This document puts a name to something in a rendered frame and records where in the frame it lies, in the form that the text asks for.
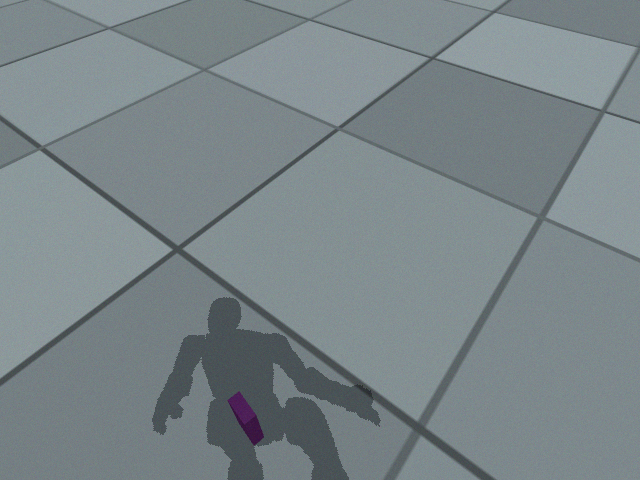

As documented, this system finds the carton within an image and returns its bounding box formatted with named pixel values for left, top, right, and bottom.
left=228, top=392, right=264, bottom=446

